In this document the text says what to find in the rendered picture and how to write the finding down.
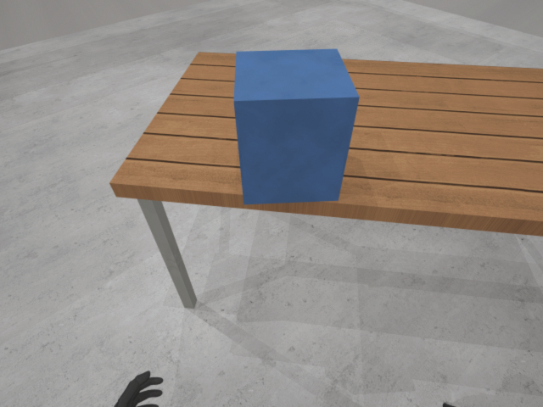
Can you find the left robot hand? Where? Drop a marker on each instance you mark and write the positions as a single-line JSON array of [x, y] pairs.
[[131, 396]]

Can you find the carton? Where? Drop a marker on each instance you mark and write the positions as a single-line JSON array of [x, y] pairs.
[[295, 112]]

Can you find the table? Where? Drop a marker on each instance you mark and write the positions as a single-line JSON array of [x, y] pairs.
[[448, 145]]

